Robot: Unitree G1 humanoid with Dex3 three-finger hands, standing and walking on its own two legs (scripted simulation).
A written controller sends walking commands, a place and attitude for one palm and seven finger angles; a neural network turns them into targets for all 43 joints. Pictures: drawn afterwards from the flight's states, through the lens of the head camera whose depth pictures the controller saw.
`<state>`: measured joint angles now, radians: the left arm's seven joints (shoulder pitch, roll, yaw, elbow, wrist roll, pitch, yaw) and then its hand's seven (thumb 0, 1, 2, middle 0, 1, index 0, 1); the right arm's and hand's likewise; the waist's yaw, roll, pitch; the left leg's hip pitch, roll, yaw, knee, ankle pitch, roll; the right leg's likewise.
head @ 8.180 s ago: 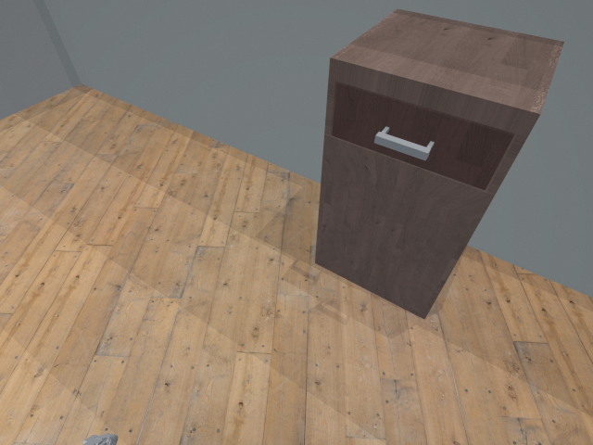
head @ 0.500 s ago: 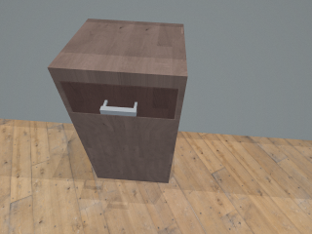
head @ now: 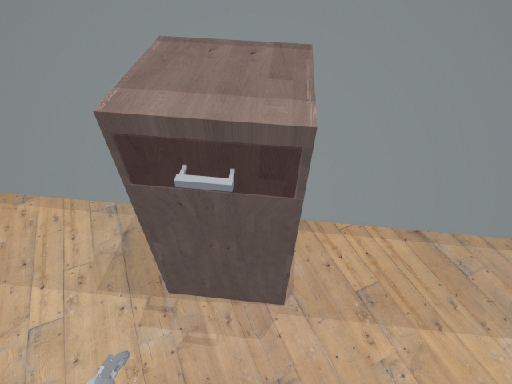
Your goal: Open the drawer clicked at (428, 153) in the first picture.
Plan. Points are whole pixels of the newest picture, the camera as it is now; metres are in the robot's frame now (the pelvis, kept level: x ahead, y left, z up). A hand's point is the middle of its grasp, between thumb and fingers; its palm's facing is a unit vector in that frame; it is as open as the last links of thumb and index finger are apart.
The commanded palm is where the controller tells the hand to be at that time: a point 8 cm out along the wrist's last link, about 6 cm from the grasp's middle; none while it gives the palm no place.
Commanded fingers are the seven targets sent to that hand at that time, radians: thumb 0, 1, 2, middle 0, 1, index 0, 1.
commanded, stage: raise the hand with hooked fingers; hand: left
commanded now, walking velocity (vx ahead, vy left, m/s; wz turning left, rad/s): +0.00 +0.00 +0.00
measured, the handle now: (206, 176) +0.57 +0.15 -0.03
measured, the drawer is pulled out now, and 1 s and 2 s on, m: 0.00 0.00 0.00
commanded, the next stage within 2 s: move the hooked fingers above the handle in 1.76 s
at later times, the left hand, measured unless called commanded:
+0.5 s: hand (124, 330) +0.21 +0.22 -0.03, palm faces +0.07 -0.11 -0.99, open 9.8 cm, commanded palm +0.19 +0.21 +0.03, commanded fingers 0.00 0.13 0.57 -0.25 -0.80 -0.25 -0.80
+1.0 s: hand (137, 255) +0.31 +0.22 +0.03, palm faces +0.07 -0.11 -0.99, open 12.8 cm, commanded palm +0.28 +0.22 +0.09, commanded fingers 0.00 -0.45 0.32 -0.30 -1.17 -0.30 -1.17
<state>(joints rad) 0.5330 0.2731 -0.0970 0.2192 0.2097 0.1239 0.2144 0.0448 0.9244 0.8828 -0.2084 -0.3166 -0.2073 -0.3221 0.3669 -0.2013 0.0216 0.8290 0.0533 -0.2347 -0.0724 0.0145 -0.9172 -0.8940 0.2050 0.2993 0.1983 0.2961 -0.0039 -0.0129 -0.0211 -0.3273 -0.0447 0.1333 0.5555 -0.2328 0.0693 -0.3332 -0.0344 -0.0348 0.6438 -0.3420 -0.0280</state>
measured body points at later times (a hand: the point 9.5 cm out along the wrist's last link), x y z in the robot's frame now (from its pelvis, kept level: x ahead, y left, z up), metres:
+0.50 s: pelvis +0.03 -0.03 -0.04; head +0.06 -0.04 +0.41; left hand +0.20 +0.22 +0.03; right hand +0.30 -0.21 -0.11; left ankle +0.05 +0.07 -0.73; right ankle +0.03 -0.11 -0.73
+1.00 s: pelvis +0.06 -0.02 -0.01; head +0.10 -0.05 +0.44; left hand +0.30 +0.22 +0.09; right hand +0.26 -0.26 -0.12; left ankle +0.05 +0.07 -0.73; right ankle +0.03 -0.11 -0.73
